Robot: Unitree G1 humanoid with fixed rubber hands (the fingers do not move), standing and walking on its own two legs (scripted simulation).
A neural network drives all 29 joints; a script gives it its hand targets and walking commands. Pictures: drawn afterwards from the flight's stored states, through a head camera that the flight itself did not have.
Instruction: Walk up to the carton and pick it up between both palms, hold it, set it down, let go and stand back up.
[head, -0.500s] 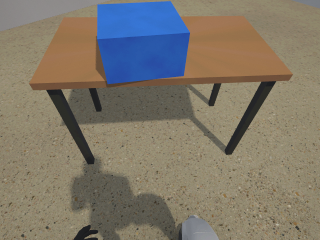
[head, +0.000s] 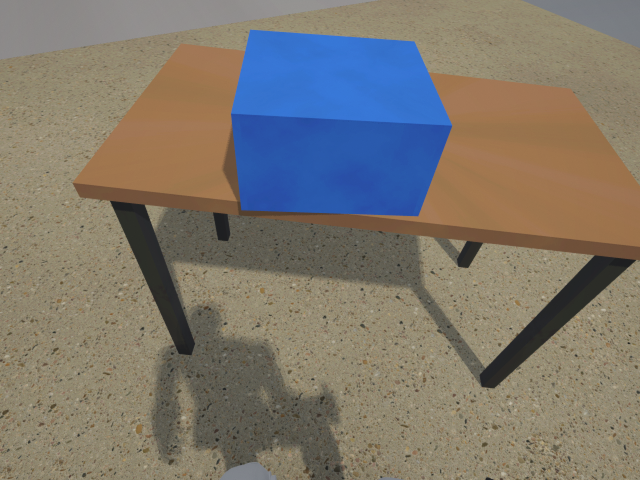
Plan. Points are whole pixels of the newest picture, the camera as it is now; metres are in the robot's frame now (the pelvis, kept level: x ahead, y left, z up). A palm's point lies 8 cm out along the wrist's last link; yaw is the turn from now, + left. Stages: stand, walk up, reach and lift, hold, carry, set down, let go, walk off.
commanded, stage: walk up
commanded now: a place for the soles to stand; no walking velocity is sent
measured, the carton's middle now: (332, 121) +0.67 -0.01 +0.09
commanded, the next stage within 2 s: none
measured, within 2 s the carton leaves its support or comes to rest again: neither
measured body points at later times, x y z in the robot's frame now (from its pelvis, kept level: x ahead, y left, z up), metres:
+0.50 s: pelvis +0.09 -0.06 +0.00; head +0.12 -0.06 +0.45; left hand +0.24 +0.14 -0.12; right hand +0.15 -0.30 -0.13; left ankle +0.07 +0.08 -0.70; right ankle +0.17 -0.19 -0.70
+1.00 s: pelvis +0.08 -0.08 +0.02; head +0.10 -0.06 +0.47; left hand +0.13 +0.17 -0.13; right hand +0.18 -0.31 -0.11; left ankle +0.07 +0.08 -0.70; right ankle +0.17 -0.19 -0.70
